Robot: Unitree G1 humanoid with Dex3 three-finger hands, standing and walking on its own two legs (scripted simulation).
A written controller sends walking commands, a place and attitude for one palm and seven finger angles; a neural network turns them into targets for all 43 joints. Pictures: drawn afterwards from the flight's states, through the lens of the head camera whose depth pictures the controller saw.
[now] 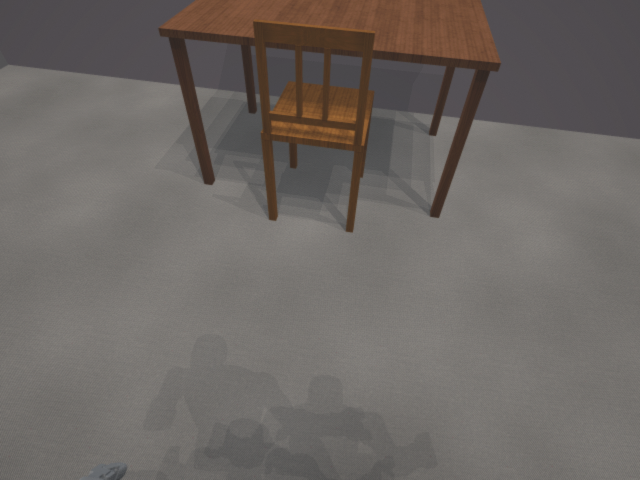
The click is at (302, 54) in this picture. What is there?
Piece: chair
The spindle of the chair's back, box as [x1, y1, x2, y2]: [295, 45, 302, 116]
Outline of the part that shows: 295,45 296,115 301,116 301,45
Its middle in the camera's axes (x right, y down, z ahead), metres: -0.07 -0.52 +1.28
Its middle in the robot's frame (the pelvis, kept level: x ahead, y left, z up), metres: +1.29 +0.14 -0.11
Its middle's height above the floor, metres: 0.66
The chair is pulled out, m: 0.00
